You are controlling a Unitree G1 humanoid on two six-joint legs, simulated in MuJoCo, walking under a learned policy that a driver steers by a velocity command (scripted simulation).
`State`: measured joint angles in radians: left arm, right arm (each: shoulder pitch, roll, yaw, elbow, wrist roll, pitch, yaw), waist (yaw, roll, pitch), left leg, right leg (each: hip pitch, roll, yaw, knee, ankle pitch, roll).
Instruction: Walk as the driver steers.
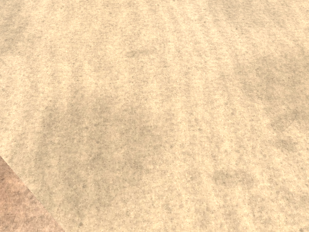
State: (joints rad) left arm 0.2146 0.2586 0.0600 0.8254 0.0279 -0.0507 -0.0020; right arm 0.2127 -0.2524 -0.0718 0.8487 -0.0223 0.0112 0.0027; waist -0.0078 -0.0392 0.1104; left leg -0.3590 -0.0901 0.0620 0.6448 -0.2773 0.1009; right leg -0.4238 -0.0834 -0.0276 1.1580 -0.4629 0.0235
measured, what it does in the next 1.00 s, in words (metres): goes down: right foot 0.13 m lower, then left foot 0.13 m higher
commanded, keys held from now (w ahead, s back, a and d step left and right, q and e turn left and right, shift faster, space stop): q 0.24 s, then no key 0.76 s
